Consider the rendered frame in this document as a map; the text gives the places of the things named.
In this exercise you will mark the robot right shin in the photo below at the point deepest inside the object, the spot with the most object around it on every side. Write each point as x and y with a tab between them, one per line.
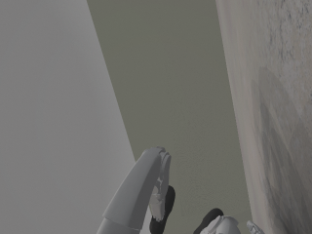
205	230

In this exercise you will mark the right robot hand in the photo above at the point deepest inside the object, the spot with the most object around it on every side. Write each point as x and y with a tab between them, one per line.
254	229

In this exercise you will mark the robot right foot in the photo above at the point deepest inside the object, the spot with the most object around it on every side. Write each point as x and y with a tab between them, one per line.
211	215

